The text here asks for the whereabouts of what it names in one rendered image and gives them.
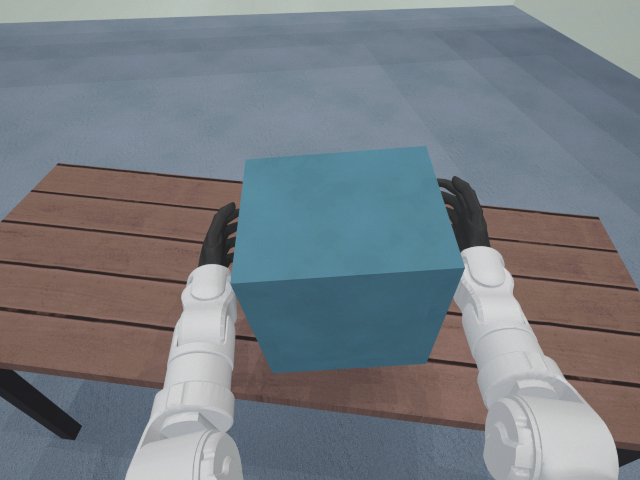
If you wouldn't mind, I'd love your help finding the robot right forearm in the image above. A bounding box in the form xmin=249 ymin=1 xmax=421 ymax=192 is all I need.
xmin=453 ymin=246 xmax=619 ymax=477

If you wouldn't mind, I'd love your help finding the robot left forearm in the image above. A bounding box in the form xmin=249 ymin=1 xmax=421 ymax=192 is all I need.
xmin=125 ymin=264 xmax=237 ymax=480

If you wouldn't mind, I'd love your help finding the left robot hand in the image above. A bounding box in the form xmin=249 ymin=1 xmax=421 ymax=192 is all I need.
xmin=198 ymin=202 xmax=240 ymax=268

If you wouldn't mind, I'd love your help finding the robot left upper arm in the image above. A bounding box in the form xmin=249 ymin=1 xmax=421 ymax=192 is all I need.
xmin=126 ymin=429 xmax=244 ymax=480

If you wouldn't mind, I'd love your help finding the table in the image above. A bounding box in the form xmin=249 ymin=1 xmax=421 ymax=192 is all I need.
xmin=0 ymin=163 xmax=640 ymax=467

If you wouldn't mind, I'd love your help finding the carton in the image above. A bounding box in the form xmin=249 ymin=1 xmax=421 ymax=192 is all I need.
xmin=230 ymin=146 xmax=465 ymax=373

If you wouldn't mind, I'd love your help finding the robot right upper arm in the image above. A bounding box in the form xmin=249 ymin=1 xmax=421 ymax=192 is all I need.
xmin=483 ymin=394 xmax=618 ymax=480

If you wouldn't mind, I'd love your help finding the right robot hand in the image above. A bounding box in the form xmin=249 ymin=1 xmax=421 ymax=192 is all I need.
xmin=437 ymin=176 xmax=491 ymax=253

